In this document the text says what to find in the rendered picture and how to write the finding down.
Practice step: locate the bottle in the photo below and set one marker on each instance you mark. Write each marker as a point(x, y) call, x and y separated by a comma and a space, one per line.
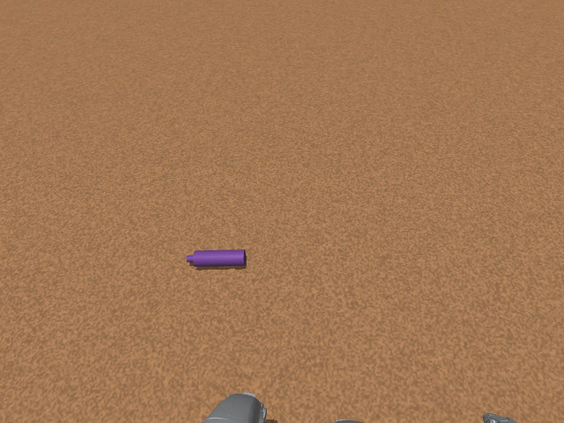
point(202, 258)

